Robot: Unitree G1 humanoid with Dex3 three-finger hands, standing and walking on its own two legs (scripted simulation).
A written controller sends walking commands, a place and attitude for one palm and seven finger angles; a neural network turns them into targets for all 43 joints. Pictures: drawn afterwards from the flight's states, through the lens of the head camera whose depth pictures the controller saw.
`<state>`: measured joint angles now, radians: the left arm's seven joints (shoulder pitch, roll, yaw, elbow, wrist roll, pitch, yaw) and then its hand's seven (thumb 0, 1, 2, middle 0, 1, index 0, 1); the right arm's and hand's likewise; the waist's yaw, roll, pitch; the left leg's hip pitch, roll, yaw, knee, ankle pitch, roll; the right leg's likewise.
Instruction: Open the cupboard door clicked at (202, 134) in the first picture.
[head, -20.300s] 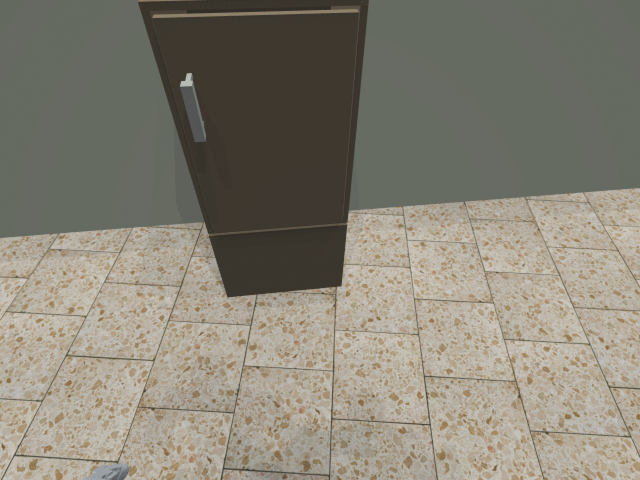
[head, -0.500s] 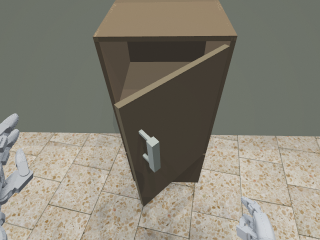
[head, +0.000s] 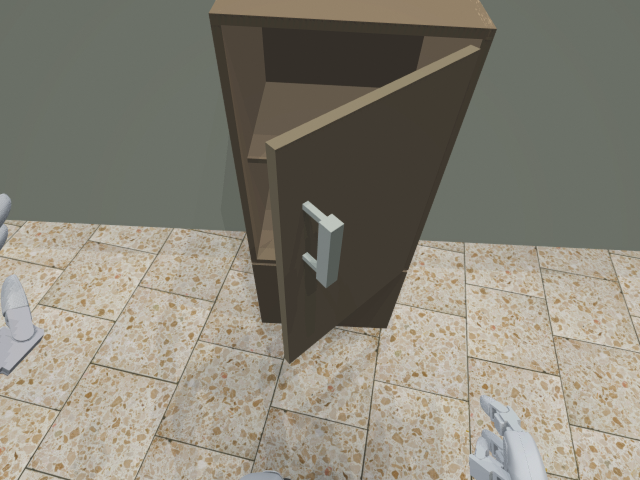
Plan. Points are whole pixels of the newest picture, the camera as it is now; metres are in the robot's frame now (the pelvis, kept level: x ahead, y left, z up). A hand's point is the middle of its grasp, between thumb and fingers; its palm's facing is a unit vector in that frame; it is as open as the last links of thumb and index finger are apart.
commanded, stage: step back with the hand held close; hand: left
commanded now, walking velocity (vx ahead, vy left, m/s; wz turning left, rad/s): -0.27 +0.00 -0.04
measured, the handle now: (318, 244) +0.41 +0.03 +0.04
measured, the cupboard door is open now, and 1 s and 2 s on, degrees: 44 44 44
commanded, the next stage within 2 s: stop stepping back and stand still in 0.48 s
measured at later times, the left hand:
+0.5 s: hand out of the picture +0.12 +0.26 +0.18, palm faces +0.42 -0.80 -0.42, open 7.4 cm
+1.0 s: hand out of the picture +0.03 +0.22 +0.16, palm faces +0.35 -0.83 -0.43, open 7.4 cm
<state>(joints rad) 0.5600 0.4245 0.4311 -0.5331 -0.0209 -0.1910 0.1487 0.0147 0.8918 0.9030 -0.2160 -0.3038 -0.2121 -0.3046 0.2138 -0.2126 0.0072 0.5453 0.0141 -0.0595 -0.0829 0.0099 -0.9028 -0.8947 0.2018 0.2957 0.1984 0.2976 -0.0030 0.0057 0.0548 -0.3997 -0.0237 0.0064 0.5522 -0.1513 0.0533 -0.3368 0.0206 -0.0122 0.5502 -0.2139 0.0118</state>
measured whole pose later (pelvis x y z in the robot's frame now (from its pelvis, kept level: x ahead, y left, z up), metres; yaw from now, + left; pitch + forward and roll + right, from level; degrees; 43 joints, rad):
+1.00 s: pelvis -0.19 -0.02 +0.01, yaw -3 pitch +0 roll +0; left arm 0.57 0.40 0.39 -0.47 -0.04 -0.18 0.16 0.02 0.89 0.90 -0.21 -0.30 -0.21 -0.30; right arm 0.25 -0.26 -0.02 0.63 0.01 -0.08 -0.06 0.01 -0.91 -0.89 0.20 0.30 0.20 0.30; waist -0.05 -0.04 -0.04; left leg -0.27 -0.03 0.05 0.50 -0.23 0.04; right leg -0.17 0.02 -0.02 0.52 -0.35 -0.03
